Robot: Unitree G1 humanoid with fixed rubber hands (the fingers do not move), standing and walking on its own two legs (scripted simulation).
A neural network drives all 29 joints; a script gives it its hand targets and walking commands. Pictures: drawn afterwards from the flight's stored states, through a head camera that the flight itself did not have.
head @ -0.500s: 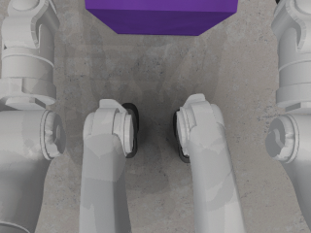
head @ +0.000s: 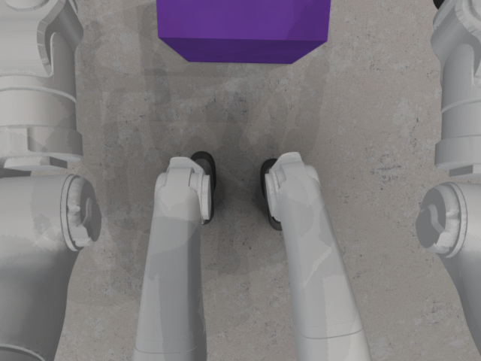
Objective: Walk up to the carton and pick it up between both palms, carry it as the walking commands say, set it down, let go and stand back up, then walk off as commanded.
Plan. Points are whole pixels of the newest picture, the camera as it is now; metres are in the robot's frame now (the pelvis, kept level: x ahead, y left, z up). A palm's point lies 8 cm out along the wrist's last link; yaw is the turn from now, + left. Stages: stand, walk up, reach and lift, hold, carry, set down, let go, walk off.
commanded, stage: set down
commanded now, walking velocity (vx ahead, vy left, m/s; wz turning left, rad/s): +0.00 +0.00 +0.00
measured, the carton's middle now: (242, 10) +0.58 -0.03 -0.41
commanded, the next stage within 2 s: let go in 0.44 s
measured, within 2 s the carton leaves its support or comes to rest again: neither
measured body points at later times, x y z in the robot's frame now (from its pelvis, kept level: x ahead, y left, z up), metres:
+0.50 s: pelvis +0.02 +0.00 +0.10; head +0.34 -0.01 +0.42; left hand +0.56 +0.19 +0.00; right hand +0.53 -0.26 -0.01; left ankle +0.14 +0.11 -0.52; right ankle +0.11 -0.10 -0.52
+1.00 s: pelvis +0.13 -0.01 +0.19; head +0.31 +0.00 +0.60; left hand +0.45 +0.22 +0.08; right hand +0.43 -0.25 +0.09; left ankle +0.14 +0.11 -0.52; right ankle +0.11 -0.10 -0.52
